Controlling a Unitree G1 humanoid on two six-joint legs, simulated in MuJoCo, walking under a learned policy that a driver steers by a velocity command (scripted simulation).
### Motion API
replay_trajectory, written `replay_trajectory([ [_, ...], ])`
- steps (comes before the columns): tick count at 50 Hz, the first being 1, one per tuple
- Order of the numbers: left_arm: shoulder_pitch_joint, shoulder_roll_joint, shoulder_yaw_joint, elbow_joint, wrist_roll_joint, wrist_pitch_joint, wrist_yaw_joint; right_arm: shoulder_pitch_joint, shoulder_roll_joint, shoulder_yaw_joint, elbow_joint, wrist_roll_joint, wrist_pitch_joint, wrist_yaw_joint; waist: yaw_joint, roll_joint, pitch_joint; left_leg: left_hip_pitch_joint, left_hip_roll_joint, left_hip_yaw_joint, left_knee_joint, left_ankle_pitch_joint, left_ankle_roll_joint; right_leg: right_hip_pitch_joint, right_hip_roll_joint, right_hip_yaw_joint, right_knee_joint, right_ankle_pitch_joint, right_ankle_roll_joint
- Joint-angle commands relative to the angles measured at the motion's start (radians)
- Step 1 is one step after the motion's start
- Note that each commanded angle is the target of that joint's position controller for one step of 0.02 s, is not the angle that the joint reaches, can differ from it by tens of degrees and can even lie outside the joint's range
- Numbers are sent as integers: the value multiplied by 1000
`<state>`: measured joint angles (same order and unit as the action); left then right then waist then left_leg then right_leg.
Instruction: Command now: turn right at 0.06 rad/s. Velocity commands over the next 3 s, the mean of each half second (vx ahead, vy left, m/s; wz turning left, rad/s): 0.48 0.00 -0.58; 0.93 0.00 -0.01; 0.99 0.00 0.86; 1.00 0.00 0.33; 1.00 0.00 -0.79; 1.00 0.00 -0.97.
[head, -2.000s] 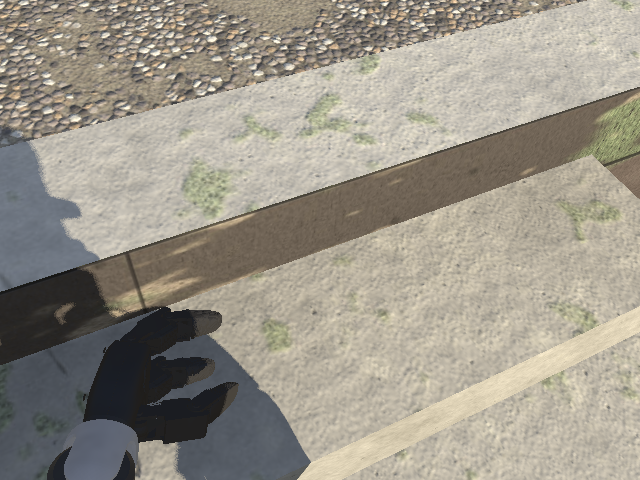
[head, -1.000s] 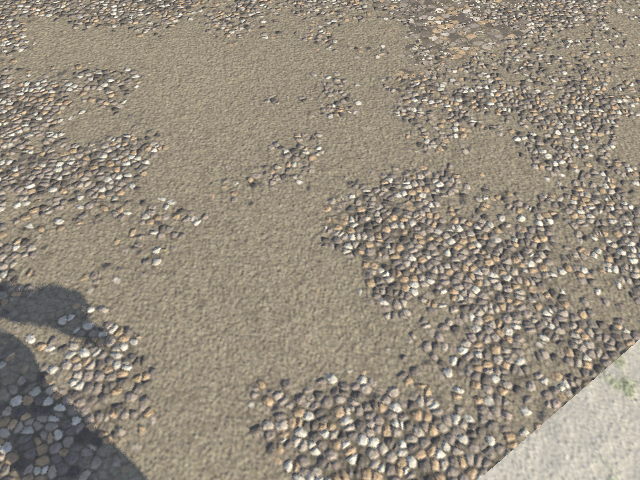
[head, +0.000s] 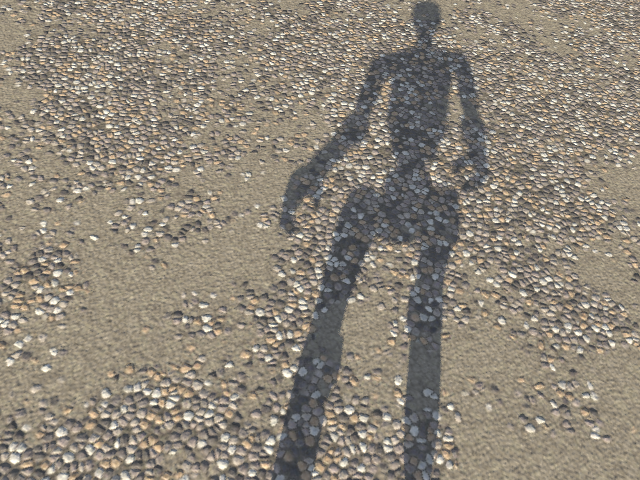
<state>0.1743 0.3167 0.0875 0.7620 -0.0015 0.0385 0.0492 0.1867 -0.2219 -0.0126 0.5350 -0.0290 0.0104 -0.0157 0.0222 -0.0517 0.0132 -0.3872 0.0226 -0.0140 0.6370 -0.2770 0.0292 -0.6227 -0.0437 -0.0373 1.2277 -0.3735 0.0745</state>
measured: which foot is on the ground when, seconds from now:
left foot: down 0.00-0.46, up 0.48-0.92, down 0.94-1.00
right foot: up 0.00-0.44, down 0.46-0.90, up 0.92-1.00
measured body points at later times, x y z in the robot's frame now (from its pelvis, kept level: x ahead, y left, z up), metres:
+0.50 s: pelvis +0.11 -0.11 -0.02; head +0.09 -0.14 +0.43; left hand +0.35 +0.10 -0.09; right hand +0.08 -0.42 -0.14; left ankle +0.04 +0.10 -0.70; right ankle +0.09 -0.19 -0.73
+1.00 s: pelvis +0.47 -0.32 -0.03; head +0.48 -0.33 +0.42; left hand +0.62 -0.09 -0.15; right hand +0.43 -0.61 -0.15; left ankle +0.54 -0.34 -0.73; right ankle +0.20 -0.30 -0.58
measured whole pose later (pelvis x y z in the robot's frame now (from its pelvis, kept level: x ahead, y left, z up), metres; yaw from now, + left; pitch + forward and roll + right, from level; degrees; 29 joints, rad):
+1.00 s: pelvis +0.47 -0.32 -0.03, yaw -20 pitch +0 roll +1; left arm 0.35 0.26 0.02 0.82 0.04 -0.07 0.02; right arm 0.28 -0.30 -0.06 0.81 -0.01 -0.02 0.02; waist -0.05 0.00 0.03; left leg -0.47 -0.18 0.13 0.68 -0.25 0.22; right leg -0.12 0.09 -0.02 1.33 -0.35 -0.02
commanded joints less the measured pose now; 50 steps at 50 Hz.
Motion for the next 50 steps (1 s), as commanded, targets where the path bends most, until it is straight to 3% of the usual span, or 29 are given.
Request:
replay_trajectory([
  [1, 33, 16, -7, -33, -13, -3, -8, -58, -62, -10, -50, -16, -33, -15, -7, 203, -108, 39, 191, -86, -271, 137, 116, 94, -17, 38, -33, 88, 10],
  [3, -44, 25, -12, -86, -14, -6, -10, -62, -116, -30, -49, -13, -23, -34, -43, 203, -65, 86, 240, -111, -281, 109, 141, 62, -13, 44, -148, 48, 2],
  [4, -31, 66, -14, -88, 39, -84, -51, 32, -195, -61, -53, -8, -85, 15, -93, 174, 28, 119, 358, -304, -358, -274, 188, -127, 16, 60, -36, 53, -1],
  [5, -20, 80, -4, -80, 46, -114, -60, 109, -205, -69, -12, -6, -113, 25, -110, 182, 21, 234, 437, -452, -413, -461, 213, -292, 12, 146, -1, 75, -22],
  [6, -20, 78, -5, -77, 43, -126, -58, 127, -148, -49, 6, -10, -131, 29, -113, 214, 9, 310, 470, -527, -446, -548, 220, -407, 23, 217, 55, 113, -37],
  [8, -9, 36, -14, -79, 55, -145, -48, 55, -69, -15, 30, -16, -154, 26, -60, 205, -53, 345, 424, -404, -459, -518, 183, -427, 27, 205, 125, 156, -59],
  [10, 25, -8, -26, -66, 60, -139, -70, -38, -64, -11, 33, -17, -162, 4, -18, 166, -73, 267, 345, -184, -473, -430, 119, -298, 8, 79, 93, 160, -29],
  [14, -31, -65, -49, -80, 35, -142, -143, -16, -134, -40, 71, -37, -155, -25, -68, 151, -58, 211, 344, 34, -484, -294, 98, -122, -35, 0, -189, 126, -14],
  [15, -75, 8, -4, -136, 11, -84, -139, 123, -232, -80, 116, 18, -134, -6, -83, 209, -111, 295, 305, 67, -482, -333, 72, -97, -34, -29, -288, 130, -41],
  [17, -83, 24, 2, -157, 26, -42, -150, 114, -203, -84, 130, 5, -120, 8, -78, 281, -70, 295, 328, 99, -494, -381, 66, -45, -41, -62, -388, 65, -82],
  [20, -35, 40, 9, -161, 32, -28, -148, 85, -197, -91, 148, -18, -94, 7, -40, 252, 2, 213, 358, 151, -473, -472, 60, 107, -34, -129, -492, -24, -154],
  [22, 155, 31, 14, -90, 28, -38, -131, 27, -189, -91, 151, -21, -74, 12, 69, 130, 5, 74, 293, 240, -241, -401, 44, 373, 36, -189, -563, 37, -196],
  [23, 380, 73, 37, 2, 27, -49, -115, 7, -138, -77, 146, -44, -63, 18, 163, -74, -45, -29, 194, 329, 192, -109, 28, 568, 91, -131, -593, -89, -221],
  [24, 438, 116, 31, -2, 18, -61, -103, -78, -2, -34, 90, -60, -65, 29, 173, -303, 2, -371, 115, 248, 617, -278, -1, 627, -90, 227, -688, -285, -238],
  [25, 336, 204, 34, -93, -12, -59, -82, -155, -25, -33, -29, -46, -89, 43, 150, -415, -43, -679, -36, 51, 772, -286, -42, 713, -190, 792, -1021, -456, -346],
  [26, 303, 206, 40, -113, 2, -57, -70, -192, -84, -41, -49, -43, -111, 50, 140, -246, -24, -787, 23, -22, 862, -203, -44, 774, -276, 878, -1096, -430, -399],
  [28, 280, 154, 29, -116, 17, -73, -55, -122, -149, -48, 14, -44, -135, 51, 70, 10, -28, -688, 111, -33, 778, -8, -45, 658, -247, 670, -1010, -299, -375],
  [30, 220, 99, 4, -119, 9, -99, -53, -55, -141, -41, 49, -48, -106, 61, 5, 0, 17, -559, 136, -24, 669, 75, -53, 492, -160, 518, -1053, -233, -333],
  [33, 272, 73, -12, -70, 5, -129, -55, -95, -133, -33, 63, -18, -51, 66, 7, 16, 95, -550, 120, 48, 517, 173, -50, 499, -79, 304, -1131, 78, -284],
  [37, 352, 60, -28, -2, 1, -149, -60, -213, -83, -7, 57, 15, -52, 75, 31, 24, 91, -461, 51, 150, 253, 302, 8, 620, -30, 77, -1146, 623, -187],
  [39, 363, 61, -36, 25, 7, -156, -54, -245, -66, 3, 58, 26, -54, 82, 33, 11, 100, -367, 15, 178, 122, 354, 51, 653, -55, 3, -1192, 813, -152],
  [41, 346, 86, -36, 40, 17, -164, -44, -217, -77, 2, 75, 39, -56, 79, 5, -20, 58, -221, -58, 211, 51, 379, 98, 715, -85, -63, -1160, 1193, -113],
  [43, 312, 138, -19, 46, 40, -151, -16, -107, -129, -13, 116, 35, -49, 68, -69, -80, -19, -110, -127, 227, 37, 332, 123, 832, -126, -97, -1019, 1539, -80],
  [45, 225, 173, 0, 27, 68, -120, 7, 223, -208, -52, 220, 31, -42, 53, -231, -91, -150, 176, -189, 213, 49, 233, 152, 819, -145, -103, -604, 1725, -69],
  [46, 123, 203, 13, 2, 64, -106, 9, 456, -239, -76, 292, 30, -42, 44, -364, -56, -175, 377, -142, 132, -59, 220, 205, 681, -104, -123, -216, 1612, -74],
  [47, 33, 107, -10, -26, 64, -122, -10, 517, -260, -94, 334, 30, -33, 31, -350, 94, -123, 547, -68, -5, -5, 105, 234, 342, 59, -96, 206, 668, -99],
  [48, 141, -78, -61, -106, 35, -140, -36, 368, -281, -92, 311, 5, -29, 28, -109, 382, -130, 734, 129, -528, -38, 171, 407, -150, 190, 43, 531, -127, -52],
  [49, 160, -20, -74, -143, 32, -161, -41, 291, -257, -95, 267, 14, -29, 29, -110, 264, -226, 739, 219, -840, -328, -158, 475, -242, 142, 178, 504, -58, -81],
  [50, 104, 46, -70, -136, 44, -175, -49, 254, -193, -87, 261, 14, -33, 24, -88, 70, -105, 571, 213, -814, -430, -316, 423, -215, 73, 192, 383, 45, -107],
])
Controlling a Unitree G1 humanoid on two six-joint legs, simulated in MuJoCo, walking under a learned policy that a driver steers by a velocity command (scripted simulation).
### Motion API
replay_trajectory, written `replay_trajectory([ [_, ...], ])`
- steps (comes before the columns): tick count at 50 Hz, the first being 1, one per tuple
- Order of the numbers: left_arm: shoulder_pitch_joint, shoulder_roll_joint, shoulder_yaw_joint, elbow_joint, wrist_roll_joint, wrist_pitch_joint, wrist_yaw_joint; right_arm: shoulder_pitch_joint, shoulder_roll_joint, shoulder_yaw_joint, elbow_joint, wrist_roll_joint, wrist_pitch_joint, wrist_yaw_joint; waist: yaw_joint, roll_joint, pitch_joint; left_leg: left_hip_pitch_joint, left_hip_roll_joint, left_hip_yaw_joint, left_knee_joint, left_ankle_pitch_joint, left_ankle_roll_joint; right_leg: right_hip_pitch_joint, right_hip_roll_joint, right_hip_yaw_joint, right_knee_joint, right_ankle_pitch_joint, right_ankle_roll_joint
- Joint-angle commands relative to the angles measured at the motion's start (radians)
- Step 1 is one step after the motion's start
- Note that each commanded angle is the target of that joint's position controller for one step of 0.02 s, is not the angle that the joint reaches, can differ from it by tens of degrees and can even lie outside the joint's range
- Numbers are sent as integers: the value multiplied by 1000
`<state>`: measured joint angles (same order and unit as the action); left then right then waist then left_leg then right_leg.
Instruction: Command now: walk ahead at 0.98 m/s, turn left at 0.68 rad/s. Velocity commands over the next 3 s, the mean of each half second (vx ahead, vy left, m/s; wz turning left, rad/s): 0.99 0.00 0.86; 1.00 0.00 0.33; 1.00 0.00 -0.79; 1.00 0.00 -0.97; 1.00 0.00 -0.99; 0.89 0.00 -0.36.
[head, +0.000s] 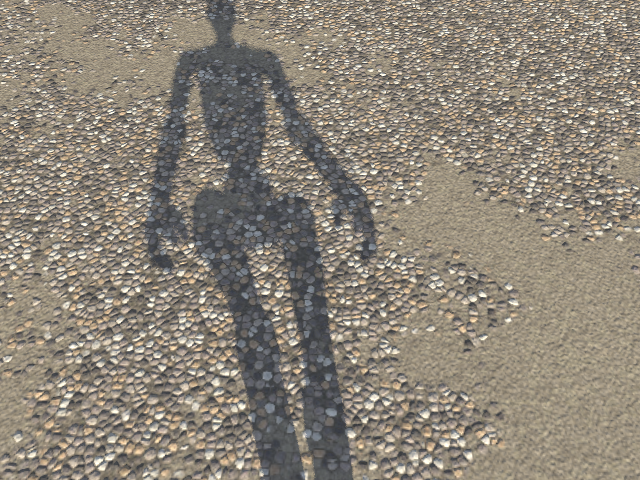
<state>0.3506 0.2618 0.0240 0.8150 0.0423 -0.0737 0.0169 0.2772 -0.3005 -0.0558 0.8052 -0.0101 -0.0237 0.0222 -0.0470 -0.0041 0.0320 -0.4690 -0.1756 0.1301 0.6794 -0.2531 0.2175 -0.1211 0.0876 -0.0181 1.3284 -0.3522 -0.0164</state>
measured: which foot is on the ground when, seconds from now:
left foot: down 0.00-0.36, up 0.38-0.78, down 0.80-1.00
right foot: up 0.00-0.34, down 0.36-0.78, up 0.80-1.00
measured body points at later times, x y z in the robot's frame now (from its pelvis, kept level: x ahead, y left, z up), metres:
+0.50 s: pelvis +0.48 -0.01 +0.03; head +0.50 +0.00 +0.48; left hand +0.48 +0.30 -0.07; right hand +0.69 -0.25 -0.08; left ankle +0.33 +0.03 -0.58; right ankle +0.55 -0.13 -0.70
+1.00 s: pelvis +0.87 +0.25 +0.03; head +0.88 +0.26 +0.48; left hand +0.77 +0.50 -0.10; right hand +1.06 +0.05 -0.09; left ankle +0.80 +0.27 -0.70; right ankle +0.95 +0.11 -0.60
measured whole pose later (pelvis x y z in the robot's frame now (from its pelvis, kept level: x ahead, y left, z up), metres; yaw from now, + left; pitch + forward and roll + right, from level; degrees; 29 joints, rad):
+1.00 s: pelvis +0.87 +0.25 +0.03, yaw +36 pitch +0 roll +1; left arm 0.31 0.25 0.03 0.83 0.01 -0.03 -0.03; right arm 0.35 -0.28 -0.04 0.86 -0.03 -0.09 0.01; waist 0.01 -0.02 0.03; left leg -0.13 -0.08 0.15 0.42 -0.28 0.10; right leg -0.58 -0.11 0.04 1.28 -0.23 -0.07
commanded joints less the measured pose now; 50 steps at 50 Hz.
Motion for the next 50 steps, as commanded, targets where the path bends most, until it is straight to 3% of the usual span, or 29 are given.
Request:
replay_trajectory([
  [1, -111, 115, -5, -189, 7, -65, -20, 136, -81, -37, -3, -8, -4, -12, 25, -90, -29, 468, 378, -868, -500, -298, 183, -656, -100, 154, 174, 60, -22],
  [4, -144, 77, -31, -219, 44, 1, -19, 121, -84, -20, 12, 3, -46, -15, 114, -98, 91, 108, 250, -643, -523, -114, 136, -550, -176, 113, -2, 16, 31],
  [6, -262, 72, -43, -275, 37, 9, -26, 120, -123, -30, 0, 7, -65, -12, 90, -74, 127, -19, 186, -552, -580, 0, 126, -494, -195, 50, -218, 118, 61],
  [8, -390, 53, -55, -317, 14, 2, -38, 159, -114, -34, 6, 15, -69, -13, 32, -29, 133, -32, 140, -491, -574, 193, 76, -416, -187, 17, -440, 325, 75],
  [10, -454, 31, -61, -329, 0, -1, -43, 224, -127, -43, 23, 30, -68, -8, -33, 3, 82, 79, 135, -485, -534, 404, 22, -363, -141, -9, -594, 483, 63],
  [13, -503, 45, -57, -347, -10, -7, -35, 262, -151, -56, 34, 19, -58, -14, -75, 54, 33, 317, 164, -507, -438, 634, -2, -375, -91, -7, -739, 470, 40],
  [15, -422, 90, -37, -328, -11, -15, -20, 227, -178, -63, 24, 17, -60, -23, -28, 73, -51, 375, 169, -519, -285, 849, -43, -189, -43, 6, -826, 397, 23],
  [16, -291, 145, -11, -296, -19, -20, -6, 192, -215, -71, 13, 9, -65, -22, 47, 83, -139, 379, 175, -530, -120, 895, -63, -34, -38, 33, -824, 324, 14],
  [17, -74, 198, 16, -240, -23, -25, 10, 111, -240, -78, -9, 6, -72, -16, 176, 78, -238, 288, 149, -518, 100, 808, -76, 199, -91, 69, -814, 258, -1],
  [18, 166, 273, 51, -195, 2, -26, 33, 73, -141, -53, -40, 0, -86, -14, 262, -13, -376, 137, 112, -447, 410, 459, -71, 452, -279, 226, -771, -66, -30],
  [19, 137, 324, 62, -200, 38, -24, 29, 174, 8, -13, -96, 53, -84, -19, 145, -346, -516, -157, 14, -326, 712, -263, -104, 673, -596, 767, -921, -191, -121],
  [20, 38, 285, 77, -202, 28, -10, 16, 168, -76, -8, -91, 37, -65, -29, 131, -308, -473, -301, 102, -270, 795, -163, -92, 581, -573, 905, -1018, -408, -176],
  [21, -41, 160, 51, -212, 20, -6, 12, 57, -114, -18, -77, 9, -50, -24, 144, -151, -292, -325, 161, -244, 755, -61, -94, 417, -495, 709, -1036, -410, -149],
  [22, -56, 109, 39, -184, 15, -5, 8, 3, -108, -21, -86, -4, -40, -10, 131, -55, -170, -311, 190, -225, 708, -24, -99, 272, -453, 550, -1046, -232, -128],
  [24, -5, 80, 29, -112, 12, -16, 7, -50, -55, -11, -117, -27, -14, 23, 96, -53, -63, -290, 240, -222, 666, -25, -108, 116, -393, 334, -1082, -21, -92],
  [26, 29, 48, 23, -57, -13, -35, -11, -96, -4, 8, -165, -27, 12, 39, 63, -82, -17, -336, 278, -213, 656, -20, -108, 71, -388, 214, -1113, 116, -69],
  [30, -28, 78, 27, -31, -18, -61, -20, -213, -17, 25, -255, -25, 24, 61, 5, -89, 53, -321, 288, -167, 502, 181, -115, -42, -336, -66, -1199, 370, -32],
  [33, 17, 120, 35, 2, -16, -65, -16, -322, -33, 34, -280, -24, 25, 80, 24, -24, 125, -233, 252, -43, 251, 288, -84, -30, -289, -216, -1252, 539, -7],
  [35, 125, 138, 30, 39, -11, -62, -13, -361, -2, 50, -275, -27, 9, 82, 53, -18, 131, -91, 175, 13, 123, 292, -44, 0, -300, -232, -1251, 887, -9],
  [37, 148, 224, 41, 52, -12, -43, 0, -293, -41, 41, -238, -34, -2, 62, -7, -88, 73, 39, 85, 30, 66, 173, -19, 111, -340, -224, -1125, 1303, -37],
  [39, 111, 287, 47, 52, -13, -12, 14, 17, -125, 1, -139, -41, -9, 31, -175, -126, -97, 407, 54, -42, -19, 45, 12, 79, -370, -195, -701, 1415, -79],
  [40, 86, 272, 43, 43, -17, -5, 12, 180, -183, -27, -86, -49, -9, 8, -250, -111, -174, 659, 118, -134, -95, 14, 27, -80, -324, -191, -378, 1181, -82],
  [41, 188, 75, 8, 6, -25, -4, -17, 138, -277, -45, -83, -75, -12, -14, -84, 188, -283, 926, 463, -513, -90, -94, 53, -424, -146, -136, 68, -118, -58],
  [42, 170, 133, 19, -39, -69, -12, -6, 165, -280, -53, -121, -57, -19, -19, -113, 121, -481, 975, 605, -889, -255, -142, 101, -553, -69, 99, 271, -130, -82],
  [43, 27, 168, 32, -65, -67, -17, -3, 136, -227, -50, -82, -42, -29, -25, -102, 10, -295, 811, 538, -750, -334, -119, 54, -619, -125, 118, 225, 18, -88],
  [44, 16, 129, 22, -65, -63, -19, -10, 91, -176, -37, -55, -35, -44, -25, -44, 4, -112, 616, 514, -627, -380, -44, 42, -619, -163, 89, 138, 74, -84],
  [45, 20, 107, 18, -39, -51, -8, -18, 41, -127, -28, -48, -39, -59, -21, 1, -40, -44, 489, 470, -524, -414, 2, 10, -577, -202, 97, 68, 99, -81],
  [47, 100, 64, 14, 4, -30, 33, -39, 30, -55, -6, -31, -26, -82, -22, 65, 14, -8, 320, 430, -374, -491, 27, -24, -465, -231, 103, 14, 114, -64],
  [50, -14, 38, 20, -18, -25, 64, -60, 42, -30, 0, 10, -1, -112, -15, 78, 16, 71, 315, 366, -167, -571, 161, -89, -580, -250, 80, -71, 183, -55],
])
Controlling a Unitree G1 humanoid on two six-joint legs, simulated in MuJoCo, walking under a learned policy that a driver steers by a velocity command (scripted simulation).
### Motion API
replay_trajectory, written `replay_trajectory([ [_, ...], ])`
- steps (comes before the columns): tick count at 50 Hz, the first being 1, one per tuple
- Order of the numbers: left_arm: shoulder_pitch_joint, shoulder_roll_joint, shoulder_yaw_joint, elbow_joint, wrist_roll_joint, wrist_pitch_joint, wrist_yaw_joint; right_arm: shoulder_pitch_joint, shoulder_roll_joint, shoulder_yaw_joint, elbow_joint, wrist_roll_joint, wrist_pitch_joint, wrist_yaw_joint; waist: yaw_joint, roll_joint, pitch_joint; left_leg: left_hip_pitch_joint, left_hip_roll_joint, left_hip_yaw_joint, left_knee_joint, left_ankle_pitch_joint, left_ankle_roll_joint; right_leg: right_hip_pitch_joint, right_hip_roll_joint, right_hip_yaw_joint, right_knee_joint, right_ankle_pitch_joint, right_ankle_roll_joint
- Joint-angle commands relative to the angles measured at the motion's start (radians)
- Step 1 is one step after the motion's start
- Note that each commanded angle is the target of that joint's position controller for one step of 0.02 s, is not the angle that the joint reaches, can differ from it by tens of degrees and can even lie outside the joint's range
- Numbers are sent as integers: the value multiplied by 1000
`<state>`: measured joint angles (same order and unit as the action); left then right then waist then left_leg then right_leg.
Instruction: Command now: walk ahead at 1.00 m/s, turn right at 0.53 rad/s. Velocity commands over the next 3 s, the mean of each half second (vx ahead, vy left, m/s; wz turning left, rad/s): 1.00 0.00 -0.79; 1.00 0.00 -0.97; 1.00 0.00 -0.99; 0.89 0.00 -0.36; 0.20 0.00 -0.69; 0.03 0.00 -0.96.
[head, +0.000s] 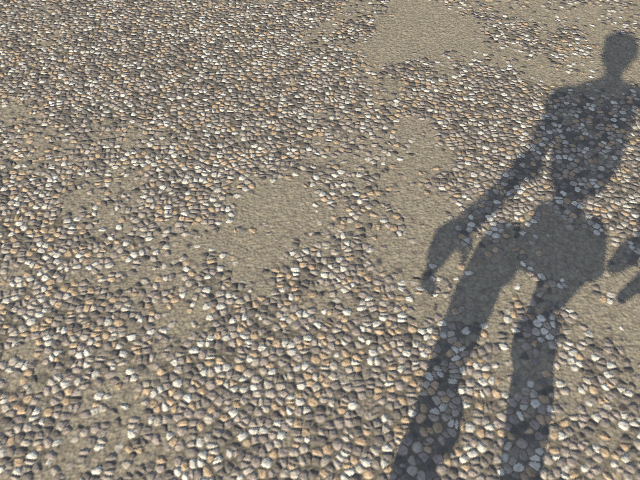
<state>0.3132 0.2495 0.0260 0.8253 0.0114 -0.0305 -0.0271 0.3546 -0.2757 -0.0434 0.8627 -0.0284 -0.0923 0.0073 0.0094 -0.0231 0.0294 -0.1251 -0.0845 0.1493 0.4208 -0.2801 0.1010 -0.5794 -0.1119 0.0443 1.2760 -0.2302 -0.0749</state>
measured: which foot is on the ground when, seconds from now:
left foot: down 0.00-0.22, up 0.24-0.66, down 0.68-1.00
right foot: up 0.00-0.22, down 0.24-0.66, up 0.68-1.00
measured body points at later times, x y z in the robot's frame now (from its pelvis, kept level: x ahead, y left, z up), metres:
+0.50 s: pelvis +0.47 -0.09 +0.00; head +0.49 -0.10 +0.45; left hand +0.55 +0.18 -0.13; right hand +0.62 -0.38 -0.05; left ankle +0.68 +0.05 -0.66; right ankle +0.40 -0.09 -0.73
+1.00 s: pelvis +0.89 -0.27 -0.01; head +0.90 -0.28 +0.44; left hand +1.24 -0.34 -0.04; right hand +0.61 -0.39 -0.13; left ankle +0.88 -0.08 -0.73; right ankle +0.92 -0.45 -0.66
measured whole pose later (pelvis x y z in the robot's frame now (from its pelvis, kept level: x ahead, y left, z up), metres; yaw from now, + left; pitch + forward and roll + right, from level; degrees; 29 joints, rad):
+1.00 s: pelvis +0.89 -0.27 -0.01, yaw -53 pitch +1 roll +3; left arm -0.02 0.34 0.03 0.57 0.03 0.01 -0.09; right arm 0.53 -0.32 -0.05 0.90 -0.03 -0.11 0.00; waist -0.08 -0.06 0.01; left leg 0.12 -0.01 0.25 0.24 -0.37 -0.04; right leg -0.82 -0.06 -0.06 1.02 -0.04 -0.11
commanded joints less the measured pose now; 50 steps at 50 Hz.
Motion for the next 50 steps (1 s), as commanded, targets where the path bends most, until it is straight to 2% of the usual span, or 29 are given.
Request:
replay_trajectory([
  [1, -43, 35, 12, -64, 5, 20, -21, -20, -59, -12, -40, 16, -51, 3, 15, 70, 96, -47, 267, -124, -327, 294, 13, -141, -54, -5, -81, 117, 4],
  [4, -162, 30, 1, -103, -7, 7, -33, -21, -46, -4, -26, 12, -60, 2, 12, 65, 113, -38, 192, 58, -340, 533, -34, -105, -8, -108, -292, 295, -18],
  [6, -209, 24, -8, -129, -5, 0, -47, 0, -83, -4, -20, 21, -64, -11, 13, 52, 123, 4, 217, 114, -333, 757, -62, -38, 22, -174, -459, 376, -47],
  [8, -208, 55, -3, -124, 4, -2, -51, 32, -125, -9, -10, 23, -59, -32, 25, 69, 79, 127, 237, 136, -243, 1119, -86, 50, 112, -252, -545, 402, -78],
  [9, -147, 85, 5, -106, 2, 0, -50, 25, -160, -18, -19, 17, -46, -47, 60, 102, 24, 179, 253, 131, -151, 1279, -95, 126, 156, -271, -555, 355, -89],
  [11, 170, 172, 44, -23, 2, 9, -39, -58, -229, -38, -52, 0, -7, -66, 235, 148, -135, 140, 293, 103, 255, 1471, -93, 458, 222, -241, -531, 212, -129],
  [12, 385, 222, 75, 40, 1, 12, -21, -129, -244, -46, -74, -8, 10, -61, 339, 114, -200, -1, 284, 78, 609, 1300, -80, 686, 205, -147, -584, 121, -177],
  [13, 348, 251, 94, 50, -20, 16, 2, -154, -144, -25, -66, -13, 11, -31, 285, -53, -110, -223, 98, 66, 1032, 288, -72, 732, 149, -34, -631, 59, -217],
  [14, 209, 348, 112, 16, 10, 33, 6, -59, -28, 10, -176, -3, -12, -21, 80, -290, -159, -648, -11, -67, 1359, -230, -127, 927, -39, 451, -698, 127, -385],
  [15, 177, 348, 120, -31, 7, 34, 11, -86, -62, 26, -231, -6, -41, -19, 106, -157, -272, -765, 25, -237, 1342, -175, -101, 972, -134, 755, -953, -164, -446],
  [16, 156, 267, 105, -29, 8, 29, 20, -150, -103, 25, -230, -12, -57, -15, 88, 23, -141, -772, 83, -259, 1220, -93, -87, 825, -134, 755, -1063, -285, -380],
  [17, 117, 208, 90, -14, 6, 25, 20, -169, -104, 23, -223, -16, -56, -13, 27, 126, -28, -703, 129, -245, 1101, -46, -86, 629, -89, 651, -1081, -245, -310],
  [20, 67, 177, 70, -26, -7, -22, 27, -163, -75, 41, -233, -50, 12, -9, -59, 127, 52, -545, 201, -236, 904, -65, -143, 288, 26, 450, -1092, -58, -287],
  [23, 71, 207, 78, -42, -9, -49, 24, -326, -61, 56, -306, -36, 27, 5, -19, 84, 94, -467, 215, -169, 585, 85, -175, 151, 108, 334, -1140, 95, -266],
  [26, 116, 220, 93, -42, -20, -47, 14, -436, -33, 68, -343, -8, 21, 15, 59, 18, 56, -391, 160, -140, 302, 344, -162, 243, 147, 300, -1101, 295, -197],
  [29, 141, 236, 104, -43, -19, -44, 15, -476, -60, 61, -365, 3, 13, 11, 94, -28, 15, -353, 121, -156, 159, 383, -138, 404, 107, 341, -1036, 447, -161],
  [31, 103, 260, 111, -58, -15, -44, 23, -390, -105, 41, -343, 3, 8, -1, 46, -36, -44, -198, 78, -172, 80, 311, -122, 462, 103, 361, -918, 613, -117],
  [32, 81, 292, 116, -64, -6, -46, 22, -261, -158, 17, -308, 8, 4, -13, -20, -29, -132, -58, 55, -175, 98, 210, -111, 485, 108, 355, -764, 733, -93],
  [33, 18, 313, 119, -77, -1, -51, 17, -54, -200, -5, -261, 11, 0, -29, -150, -21, -229, 163, 82, -175, 110, 142, -101, 411, 136, 331, -531, 719, -72],
  [34, -15, 217, 92, -106, 4, -64, 15, 179, -269, -35, -223, -11, -3, -53, -240, 60, -359, 414, 257, -342, 134, -170, -74, 255, 180, 270, -207, 466, -64],
  [35, 107, 38, 45, -154, -40, -63, 17, 153, -340, -48, -227, -63, -3, -51, -107, 379, -453, 615, 563, -876, -52, -446, 0, -59, 286, 156, 88, -325, -37],
  [36, 93, 113, 34, -161, -25, -49, 23, 41, -299, -59, -239, -41, 8, -42, -80, 380, -418, 525, 564, -1108, -184, -656, 51, -196, 209, 100, 178, -219, -54],
  [37, -10, 176, 47, -148, 2, -32, 20, -57, -188, -37, -253, -28, 13, -38, -86, 213, -242, 364, 492, -896, -182, -610, 36, -220, 144, 67, 152, -105, -52],
  [38, -58, 185, 50, -151, 16, -23, 6, -74, -136, -24, -232, -22, 16, -32, -78, 102, -149, 243, 444, -707, -162, -395, 20, -197, 107, 49, 102, -51, -44],
  [39, -101, 171, 49, -160, 24, -13, -11, -45, -117, -18, -200, -24, 15, -31, -74, 69, -95, 164, 398, -564, -170, -222, -3, -176, 79, 46, 72, -43, -37],
  [41, -125, 112, 31, -194, 30, 15, -35, 14, -74, -7, -131, -9, -3, -24, -40, 119, -31, 83, 365, -403, -195, -52, -25, -183, 36, 44, 55, -38, -26],
  [43, -168, 84, 16, -237, 28, 33, -46, 29, -68, -6, -102, 8, -22, -8, -18, 119, -3, 56, 370, -289, -226, 98, -35, -230, 14, 28, 45, 2, -21],
  [46, -264, 95, 5, -293, 23, 39, -54, -12, -87, -8, -90, 1, -40, -3, 15, 108, 49, -17, 329, -87, -287, 282, -52, -217, 15, -11, -74, 151, -12],
  [50, -405, 90, -10, -324, 21, 35, -79, 68, -131, -16, -44, -1, -42, -11, -17, 50, 129, 33, 280, 98, -322, 564, -98, -119, 62, -169, -393, 246, -60],
])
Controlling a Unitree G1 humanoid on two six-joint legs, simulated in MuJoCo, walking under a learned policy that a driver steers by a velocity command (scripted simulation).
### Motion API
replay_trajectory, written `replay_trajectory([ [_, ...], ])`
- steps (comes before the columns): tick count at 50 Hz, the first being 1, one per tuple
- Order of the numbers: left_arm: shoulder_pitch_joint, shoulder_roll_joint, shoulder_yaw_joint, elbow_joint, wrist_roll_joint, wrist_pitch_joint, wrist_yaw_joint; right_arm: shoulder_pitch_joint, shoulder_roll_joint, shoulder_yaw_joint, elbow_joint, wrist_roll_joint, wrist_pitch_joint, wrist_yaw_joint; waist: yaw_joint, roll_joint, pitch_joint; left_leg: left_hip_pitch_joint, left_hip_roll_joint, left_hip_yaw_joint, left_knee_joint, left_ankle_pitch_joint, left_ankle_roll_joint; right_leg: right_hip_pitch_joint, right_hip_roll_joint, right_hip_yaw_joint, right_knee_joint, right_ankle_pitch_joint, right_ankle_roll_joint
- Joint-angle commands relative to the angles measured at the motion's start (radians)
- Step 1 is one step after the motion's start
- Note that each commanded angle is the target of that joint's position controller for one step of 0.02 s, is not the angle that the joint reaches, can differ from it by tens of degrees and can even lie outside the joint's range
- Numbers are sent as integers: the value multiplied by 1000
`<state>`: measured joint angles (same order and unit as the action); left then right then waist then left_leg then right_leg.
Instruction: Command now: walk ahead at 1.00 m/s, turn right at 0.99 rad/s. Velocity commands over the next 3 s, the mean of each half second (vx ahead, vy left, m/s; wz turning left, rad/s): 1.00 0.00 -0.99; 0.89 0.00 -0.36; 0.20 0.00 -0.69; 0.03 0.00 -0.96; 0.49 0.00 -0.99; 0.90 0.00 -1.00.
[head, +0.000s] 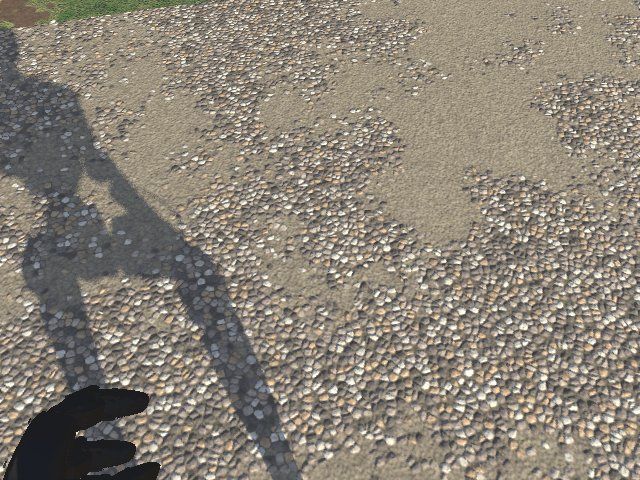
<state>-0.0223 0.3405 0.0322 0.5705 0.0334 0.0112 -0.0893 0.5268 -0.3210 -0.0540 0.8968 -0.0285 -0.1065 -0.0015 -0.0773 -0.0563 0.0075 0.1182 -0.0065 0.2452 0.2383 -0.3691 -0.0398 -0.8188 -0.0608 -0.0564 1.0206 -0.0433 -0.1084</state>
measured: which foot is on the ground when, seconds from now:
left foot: down 0.00-0.14, up 0.16-0.52, down 0.54-0.94, up 0.96-1.00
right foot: up 0.00-0.12, down 0.14-0.54, up 0.56-0.94, down 0.96-1.00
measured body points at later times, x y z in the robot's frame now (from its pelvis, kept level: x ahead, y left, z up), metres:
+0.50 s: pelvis +0.48 -0.04 -0.01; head +0.51 -0.05 +0.44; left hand +0.60 +0.24 -0.12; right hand +0.62 -0.35 -0.05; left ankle +0.72 +0.04 -0.71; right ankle +0.27 -0.03 -0.73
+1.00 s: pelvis +0.87 -0.26 -0.02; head +0.90 -0.30 +0.43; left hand +1.20 -0.26 -0.08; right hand +0.64 -0.42 -0.15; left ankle +0.76 +0.01 -0.65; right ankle +0.93 -0.39 -0.73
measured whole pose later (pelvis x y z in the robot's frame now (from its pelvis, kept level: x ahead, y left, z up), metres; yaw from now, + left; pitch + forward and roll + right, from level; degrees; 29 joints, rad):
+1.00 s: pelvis +0.87 -0.26 -0.02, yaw -39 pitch +3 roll +2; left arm -0.01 0.27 -0.02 0.65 0.02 -0.08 -0.04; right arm 0.50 -0.26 -0.02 0.93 0.00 -0.09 0.00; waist -0.09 -0.02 0.05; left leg -0.03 0.00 0.00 0.89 -0.53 -0.03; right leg -0.55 0.05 -0.02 0.60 -0.11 -0.13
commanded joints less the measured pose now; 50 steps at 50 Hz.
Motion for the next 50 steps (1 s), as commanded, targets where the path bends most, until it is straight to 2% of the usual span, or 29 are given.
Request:
replay_trajectory([
  [1, -84, -5, -18, -67, -3, -10, -19, -81, -100, -7, -71, -2, -25, -7, 67, 86, 143, -174, 198, 32, -103, 887, 29, 179, 49, -119, -193, 52, -48],
  [4, 54, 40, 0, -17, -4, -18, -1, -57, -183, -27, -77, -2, 9, -36, 165, 166, 16, -49, 246, 40, 182, 1463, 17, 390, 155, -163, -254, -59, -97],
  [6, 448, 125, 51, 104, -8, -28, 30, -152, -219, -39, -120, -9, 41, -36, 344, 172, -151, -222, 279, -5, 685, 1430, 49, 835, 188, -68, -319, -147, -162],
  [7, 494, 163, 82, 146, -21, -28, 60, -161, -172, -36, -127, -16, 46, -19, 322, 52, -148, -459, 153, -9, 1049, 610, 48, 1027, 133, 57, -393, -199, -191],
  [8, 375, 277, 103, 109, -8, -6, 72, -114, -50, -6, -222, -19, 36, -5, 155, -186, -167, -865, -4, -66, 1422, -152, -2, 1215, -96, 535, -433, -101, -315],
  [9, 438, 286, 113, 74, -4, 4, 77, -208, -103, -5, -301, -4, 8, -6, 222, -44, -314, -1002, 3, -291, 1468, -92, 1, 1292, -177, 809, -632, -274, -408],
  [10, 427, 248, 110, 97, -12, -1, 86, -275, -108, 4, -315, -3, -13, -4, 202, 57, -180, -1038, 56, -328, 1358, -24, 10, 1164, -186, 827, -750, -336, -367],
  [11, 399, 197, 98, 116, -13, -13, 93, -279, -107, 7, -305, -5, -18, -5, 140, 129, -39, -992, 91, -321, 1236, 8, 10, 977, -154, 753, -787, -279, -326],
  [13, 331, 148, 77, 115, -15, -46, 105, -242, -95, 13, -286, -39, 17, -7, 41, 160, 35, -846, 133, -328, 1105, -38, -20, 717, -65, 594, -790, -123, -291],
  [15, 322, 118, 61, 120, -24, -72, 97, -267, -74, 17, -299, -47, 56, -1, 15, 146, 66, -764, 158, -311, 949, -81, -47, 535, -7, 513, -819, -107, -278],
  [17, 312, 130, 67, 121, -22, -89, 91, -409, -38, 34, -359, -34, 61, 10, 37, 112, 109, -685, 154, -276, 746, 90, -56, 396, 55, 454, -855, -87, -250],
  [20, 339, 149, 81, 134, -30, -95, 77, -492, -13, 47, -376, 0, 55, 24, 90, 56, 73, -489, 96, -255, 483, 422, -30, 371, 97, 414, -842, 52, -176],
  [23, 391, 167, 91, 152, -36, -89, 78, -502, -61, 33, -375, 8, 51, 17, 118, 21, 31, -426, 52, -270, 344, 415, -3, 559, 60, 466, -746, 213, -126],
  [25, 403, 206, 95, 169, -24, -86, 82, -329, -127, 2, -321, 3, 43, -1, 35, 39, -92, -272, -8, -236, 323, 258, 24, 698, 54, 438, -496, 515, -84],
  [26, 367, 213, 93, 169, -18, -89, 78, -136, -158, -18, -276, -2, 39, -16, -84, 56, -179, -69, 7, -219, 327, 207, 39, 637, 76, 395, -248, 534, -58],
  [27, 343, 108, 62, 150, -10, -104, 80, 72, -223, -41, -240, -24, 32, -38, -163, 147, -293, 149, 177, -409, 325, -102, 68, 477, 129, 328, 112, 270, -41],
  [28, 472, -32, 24, 93, -54, -112, 75, 14, -311, -57, -236, -46, 29, -29, -7, 549, -409, 295, 454, -1075, 48, -328, 183, 198, 260, 229, 384, -416, 4],
  [29, 443, 34, 15, 126, -22, -101, 86, -113, -228, -56, -255, -32, 37, -13, 3, 370, -279, 192, 433, -1180, -10, -510, 227, 54, 161, 213, 447, -343, -19],
  [30, 345, 68, 22, 130, -4, -90, 80, -180, -137, -38, -259, -22, 38, -5, -3, 195, -151, 67, 387, -990, 18, -448, 225, 40, 103, 195, 415, -265, -16],
  [31, 277, 65, 20, 116, 5, -87, 68, -187, -95, -29, -231, -23, 37, 0, 4, 90, -65, -60, 337, -843, 18, -280, 212, 65, 76, 186, 351, -234, -12],
  [35, 190, -1, -5, 56, 14, -60, 33, -113, -46, -7, -118, -5, 3, 11, 63, 140, 37, -210, 255, -575, -43, 1, 183, 57, 51, 222, 207, -266, 6],
  [38, 57, 14, -19, -12, 14, -60, 24, -119, -78, -11, -98, 5, -14, 15, 80, 131, 95, -259, 242, -417, -143, 170, 195, 21, 42, 188, 15, -138, 28],
  [41, -47, -3, -39, -45, 4, -67, -1, -103, -95, -11, -77, 17, -20, 22, 71, 111, 120, -354, 198, -250, -260, 374, 173, 246, 40, 34, -268, 40, 16],
  [43, -53, -25, -47, -32, 9, -76, 0, -71, -115, -12, -45, 24, -18, 26, 74, 97, 134, -296, 198, -199, -230, 692, 161, 349, 63, -15, -374, 98, -7],
  [45, 39, 1, -37, 11, 29, -89, 20, -36, -161, -18, -23, 29, -13, 16, 111, 142, 43, -163, 191, -170, -27, 1141, 135, 478, 146, -59, -434, 49, -23],
  [47, 359, 53, -10, 130, 40, -98, 48, -50, -175, -16, -14, 38, 5, -3, 259, 170, -126, -194, 154, -142, 414, 1162, 85, 813, 133, -9, -537, 156, -51],
  [48, 429, 172, 43, 117, -52, -85, 73, -80, -151, -8, -71, 48, 4, -16, 288, 89, -295, -405, 106, -207, 732, 661, 52, 1122, -93, 241, -443, 440, -70],
  [49, 398, 246, 34, 113, -28, -82, 81, 70, -16, 26, -78, 14, -10, -3, 141, -200, -489, -686, -60, -296, 1134, -251, 4, 1394, -324, 641, -408, 881, -231],
  [50, 425, 200, 45, 122, -26, -75, 74, 76, -106, 12, -56, 28, -24, 1, 187, -88, -614, -717, -37, -425, 1246, -271, -3, 1390, -328, 702, -464, 901, -315],
])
